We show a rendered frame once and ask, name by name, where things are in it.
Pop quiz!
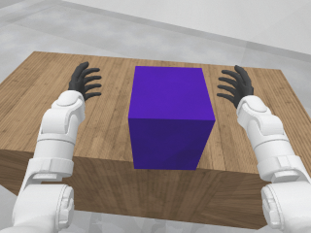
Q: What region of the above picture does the right robot upper arm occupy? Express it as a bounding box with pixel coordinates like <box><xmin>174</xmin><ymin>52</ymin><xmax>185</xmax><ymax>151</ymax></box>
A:
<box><xmin>260</xmin><ymin>181</ymin><xmax>311</xmax><ymax>233</ymax></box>

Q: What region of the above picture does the left robot hand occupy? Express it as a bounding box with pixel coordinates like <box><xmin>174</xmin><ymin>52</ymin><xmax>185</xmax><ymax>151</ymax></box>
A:
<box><xmin>68</xmin><ymin>61</ymin><xmax>102</xmax><ymax>102</ymax></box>

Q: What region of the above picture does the robot left forearm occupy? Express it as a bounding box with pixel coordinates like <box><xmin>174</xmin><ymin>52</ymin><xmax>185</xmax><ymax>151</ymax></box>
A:
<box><xmin>12</xmin><ymin>90</ymin><xmax>86</xmax><ymax>226</ymax></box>

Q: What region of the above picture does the carton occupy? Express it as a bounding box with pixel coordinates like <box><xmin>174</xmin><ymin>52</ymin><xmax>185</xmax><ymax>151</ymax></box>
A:
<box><xmin>127</xmin><ymin>66</ymin><xmax>216</xmax><ymax>171</ymax></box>

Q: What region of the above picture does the pedestal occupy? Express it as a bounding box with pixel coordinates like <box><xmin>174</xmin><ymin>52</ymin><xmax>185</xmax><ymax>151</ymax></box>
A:
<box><xmin>0</xmin><ymin>50</ymin><xmax>311</xmax><ymax>230</ymax></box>

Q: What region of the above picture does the left robot upper arm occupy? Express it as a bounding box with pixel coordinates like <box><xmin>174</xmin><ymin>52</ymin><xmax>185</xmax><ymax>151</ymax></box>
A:
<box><xmin>0</xmin><ymin>183</ymin><xmax>75</xmax><ymax>233</ymax></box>

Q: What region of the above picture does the robot right forearm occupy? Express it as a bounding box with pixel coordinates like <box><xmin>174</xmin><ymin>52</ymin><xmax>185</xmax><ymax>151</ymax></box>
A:
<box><xmin>236</xmin><ymin>95</ymin><xmax>311</xmax><ymax>184</ymax></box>

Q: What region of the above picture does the right robot hand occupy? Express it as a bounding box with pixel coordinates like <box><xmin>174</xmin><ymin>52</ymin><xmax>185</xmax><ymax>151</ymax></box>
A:
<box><xmin>217</xmin><ymin>65</ymin><xmax>254</xmax><ymax>109</ymax></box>

